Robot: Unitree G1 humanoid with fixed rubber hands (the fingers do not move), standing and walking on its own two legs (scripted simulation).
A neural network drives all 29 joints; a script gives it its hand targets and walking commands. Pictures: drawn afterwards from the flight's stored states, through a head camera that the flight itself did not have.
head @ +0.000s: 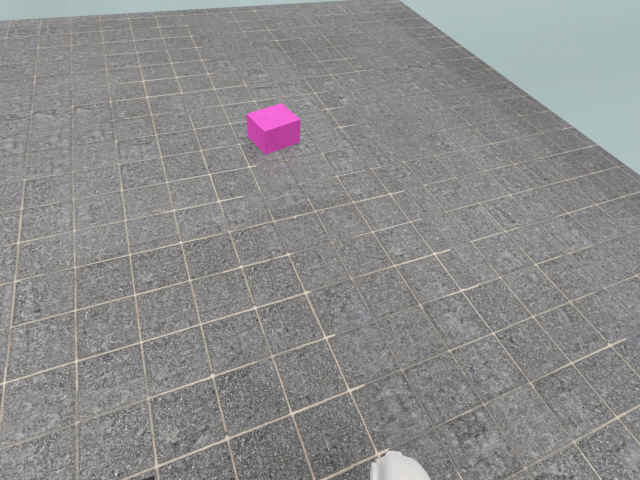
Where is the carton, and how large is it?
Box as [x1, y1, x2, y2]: [246, 103, 300, 154]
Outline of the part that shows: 281,103 246,114 248,136 265,154 299,141 300,120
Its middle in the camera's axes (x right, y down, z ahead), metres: -0.25 -0.62 +2.05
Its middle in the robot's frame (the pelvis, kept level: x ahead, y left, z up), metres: +1.87 +0.15 -0.72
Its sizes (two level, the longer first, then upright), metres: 0.218 0.183 0.141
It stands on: the floor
